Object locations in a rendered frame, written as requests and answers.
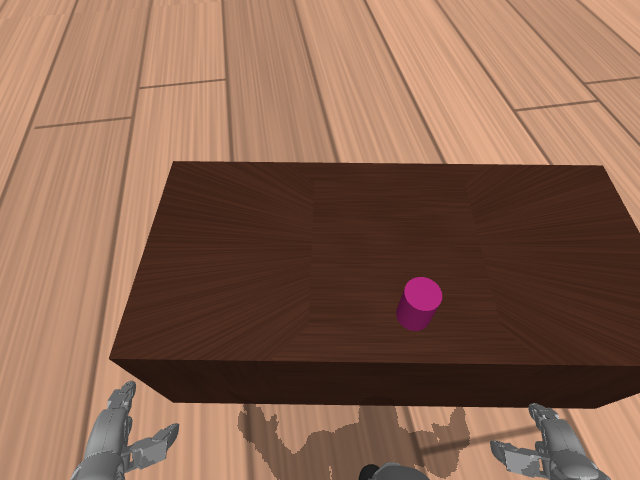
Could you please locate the left robot arm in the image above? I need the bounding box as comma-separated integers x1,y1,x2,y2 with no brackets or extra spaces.
70,453,125,480

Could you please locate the right robot hand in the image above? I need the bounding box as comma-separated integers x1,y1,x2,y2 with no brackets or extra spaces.
490,403,586,480

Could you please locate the right robot arm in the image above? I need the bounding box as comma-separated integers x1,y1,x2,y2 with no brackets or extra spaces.
549,451,611,480

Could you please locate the right robot foot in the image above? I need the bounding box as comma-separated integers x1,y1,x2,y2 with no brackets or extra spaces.
358,464,379,480

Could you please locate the left robot hand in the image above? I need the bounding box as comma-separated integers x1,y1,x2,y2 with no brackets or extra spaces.
84,381,179,474

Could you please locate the can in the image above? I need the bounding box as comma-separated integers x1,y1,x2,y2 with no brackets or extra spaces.
396,277,442,331

